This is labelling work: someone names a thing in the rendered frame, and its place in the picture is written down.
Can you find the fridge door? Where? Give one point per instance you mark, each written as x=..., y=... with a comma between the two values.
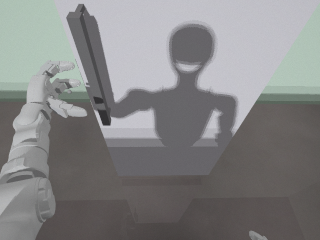
x=180, y=76

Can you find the left robot forearm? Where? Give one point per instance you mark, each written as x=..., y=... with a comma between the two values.
x=29, y=151

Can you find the handle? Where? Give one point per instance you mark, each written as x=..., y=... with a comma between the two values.
x=82, y=42

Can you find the right robot hand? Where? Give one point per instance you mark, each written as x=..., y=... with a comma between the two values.
x=255, y=236

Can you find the left robot upper arm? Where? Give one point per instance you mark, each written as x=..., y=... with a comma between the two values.
x=24, y=206

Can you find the left robot hand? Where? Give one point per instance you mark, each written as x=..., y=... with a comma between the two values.
x=40, y=89

